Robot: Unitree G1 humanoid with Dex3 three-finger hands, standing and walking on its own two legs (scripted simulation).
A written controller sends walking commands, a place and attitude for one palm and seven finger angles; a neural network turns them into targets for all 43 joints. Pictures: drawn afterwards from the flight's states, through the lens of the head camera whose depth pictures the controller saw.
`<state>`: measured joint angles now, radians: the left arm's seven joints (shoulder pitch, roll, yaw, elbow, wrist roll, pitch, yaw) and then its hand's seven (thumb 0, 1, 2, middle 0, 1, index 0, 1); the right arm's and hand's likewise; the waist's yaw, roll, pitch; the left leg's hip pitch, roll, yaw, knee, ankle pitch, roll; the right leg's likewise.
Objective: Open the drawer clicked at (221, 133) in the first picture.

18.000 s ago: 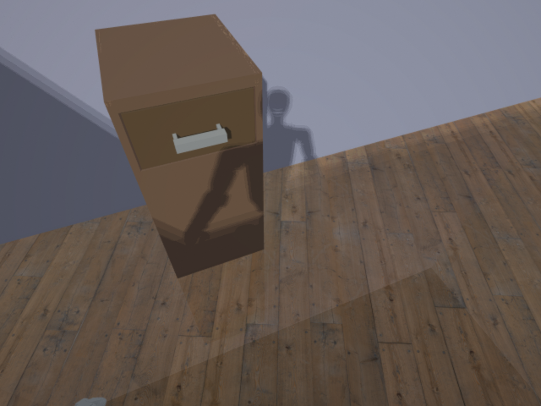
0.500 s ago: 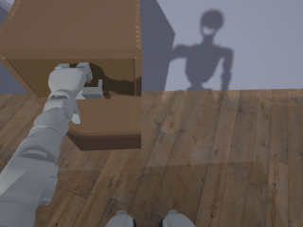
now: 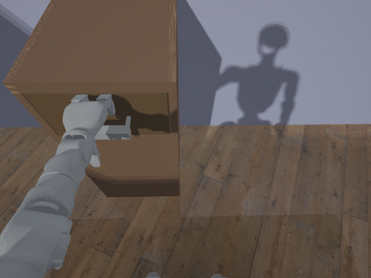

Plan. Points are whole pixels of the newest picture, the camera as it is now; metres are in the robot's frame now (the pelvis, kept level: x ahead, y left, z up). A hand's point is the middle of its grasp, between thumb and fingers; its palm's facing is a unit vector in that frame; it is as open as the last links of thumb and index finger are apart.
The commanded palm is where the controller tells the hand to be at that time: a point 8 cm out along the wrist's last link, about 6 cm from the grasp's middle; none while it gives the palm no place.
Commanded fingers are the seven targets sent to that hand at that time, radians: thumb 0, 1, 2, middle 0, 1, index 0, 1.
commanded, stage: re-aim the fingers above the handle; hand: left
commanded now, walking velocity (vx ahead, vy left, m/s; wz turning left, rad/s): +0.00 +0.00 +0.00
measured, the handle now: (104, 125) +0.50 +0.20 -0.04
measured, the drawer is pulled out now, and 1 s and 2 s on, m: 0.00 0.00 0.00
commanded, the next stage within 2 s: lower the fingers behind the handle in 1.74 s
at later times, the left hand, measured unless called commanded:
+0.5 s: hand (94, 129) +0.46 +0.21 +0.01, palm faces -0.09 -0.02 -1.00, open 13.2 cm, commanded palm +0.46 +0.21 +0.09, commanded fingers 0.00 -0.50 0.30 -0.30 -1.20 -0.30 -1.20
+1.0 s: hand (93, 124) +0.45 +0.20 +0.03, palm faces -0.05 -0.04 -1.00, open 13.6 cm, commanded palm +0.44 +0.20 +0.10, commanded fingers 0.00 -0.50 0.30 -0.30 -1.20 -0.30 -1.20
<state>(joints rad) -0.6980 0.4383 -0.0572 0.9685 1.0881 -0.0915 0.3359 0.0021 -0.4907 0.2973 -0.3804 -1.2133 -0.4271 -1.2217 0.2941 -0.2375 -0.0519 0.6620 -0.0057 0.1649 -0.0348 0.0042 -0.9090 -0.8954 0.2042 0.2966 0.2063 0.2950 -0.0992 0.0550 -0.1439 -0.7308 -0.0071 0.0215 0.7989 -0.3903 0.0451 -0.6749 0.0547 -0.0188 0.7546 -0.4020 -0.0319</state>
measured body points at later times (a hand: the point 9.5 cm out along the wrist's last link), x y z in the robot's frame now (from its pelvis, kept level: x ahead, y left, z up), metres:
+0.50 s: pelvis -0.01 +0.00 +0.00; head +0.08 +0.00 +0.44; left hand +0.45 +0.21 +0.07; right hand -0.01 -0.27 -0.13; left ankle -0.01 +0.09 -0.70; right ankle -0.03 -0.10 -0.70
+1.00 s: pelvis -0.01 +0.01 +0.00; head +0.06 +0.01 +0.45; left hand +0.45 +0.20 +0.09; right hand +0.01 -0.26 -0.13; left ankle -0.01 +0.09 -0.70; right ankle -0.03 -0.10 -0.70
